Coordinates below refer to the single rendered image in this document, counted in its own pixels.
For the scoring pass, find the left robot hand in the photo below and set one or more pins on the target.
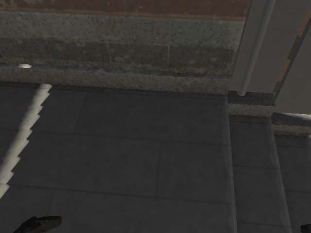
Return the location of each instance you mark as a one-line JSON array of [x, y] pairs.
[[39, 224]]

